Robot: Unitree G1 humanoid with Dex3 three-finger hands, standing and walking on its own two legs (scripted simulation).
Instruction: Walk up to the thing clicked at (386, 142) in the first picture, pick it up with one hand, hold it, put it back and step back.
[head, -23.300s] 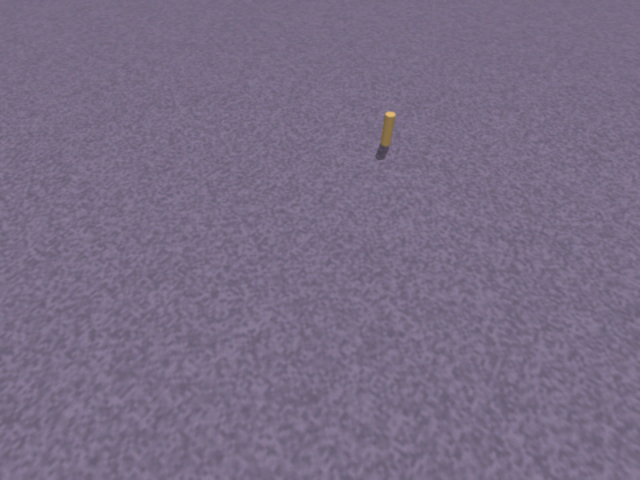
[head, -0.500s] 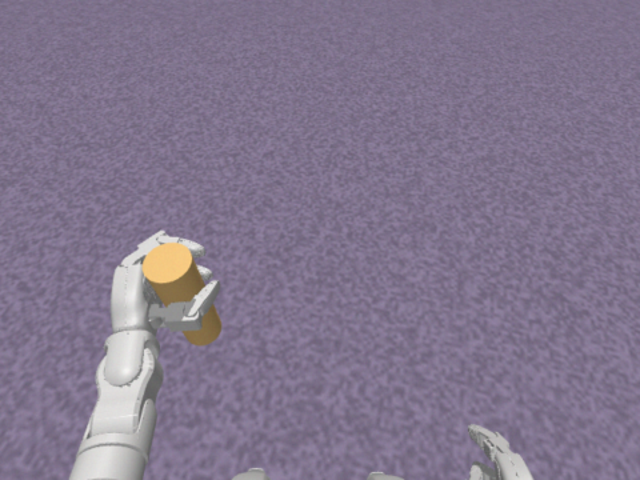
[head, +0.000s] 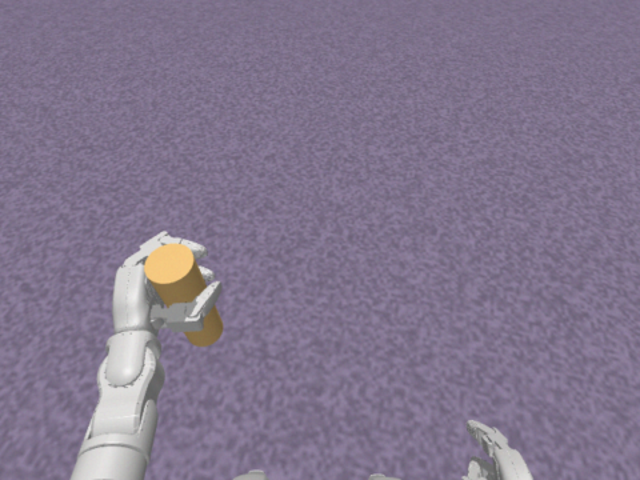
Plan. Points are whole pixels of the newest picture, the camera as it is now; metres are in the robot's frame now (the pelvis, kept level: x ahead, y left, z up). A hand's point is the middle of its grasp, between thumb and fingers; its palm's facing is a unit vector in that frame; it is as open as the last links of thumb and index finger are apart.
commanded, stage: hold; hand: left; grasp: from the side
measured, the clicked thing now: (189, 300) +0.34 +0.17 +0.02
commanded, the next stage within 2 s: crouch in 1.58 s
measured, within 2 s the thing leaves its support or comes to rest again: neither
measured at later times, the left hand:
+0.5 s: hand (191, 288) +0.33 +0.16 +0.05, palm faces +0.14 -0.99 -0.01, open 7.4 cm
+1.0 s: hand (183, 287) +0.34 +0.17 +0.05, palm faces +0.15 -0.99 -0.01, open 7.4 cm
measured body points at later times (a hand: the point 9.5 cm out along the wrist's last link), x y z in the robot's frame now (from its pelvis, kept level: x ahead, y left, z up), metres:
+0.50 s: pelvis +0.01 +0.00 +0.00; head +0.05 +0.00 +0.45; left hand +0.32 +0.22 +0.06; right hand +0.14 -0.24 -0.10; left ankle +0.01 +0.12 -0.70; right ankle +0.01 -0.12 -0.70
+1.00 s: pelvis +0.01 +0.00 +0.00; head +0.05 +0.01 +0.45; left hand +0.32 +0.23 +0.06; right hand +0.14 -0.24 -0.11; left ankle +0.01 +0.12 -0.70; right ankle +0.01 -0.12 -0.70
